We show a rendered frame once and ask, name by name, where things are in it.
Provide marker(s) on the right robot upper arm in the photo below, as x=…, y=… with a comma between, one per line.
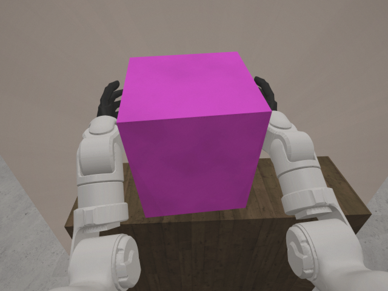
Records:
x=326, y=253

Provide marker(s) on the pedestal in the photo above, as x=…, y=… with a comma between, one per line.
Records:
x=225, y=250

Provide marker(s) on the robot left forearm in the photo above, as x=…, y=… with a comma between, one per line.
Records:
x=99, y=177

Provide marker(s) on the robot right hand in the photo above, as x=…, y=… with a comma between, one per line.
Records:
x=267, y=92

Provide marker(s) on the carton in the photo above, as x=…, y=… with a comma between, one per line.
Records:
x=192, y=127

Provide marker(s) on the left robot upper arm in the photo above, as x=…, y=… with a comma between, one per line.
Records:
x=104, y=263

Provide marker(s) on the robot right forearm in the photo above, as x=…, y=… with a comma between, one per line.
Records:
x=305, y=193

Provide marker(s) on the robot left hand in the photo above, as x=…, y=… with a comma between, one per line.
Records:
x=107, y=105

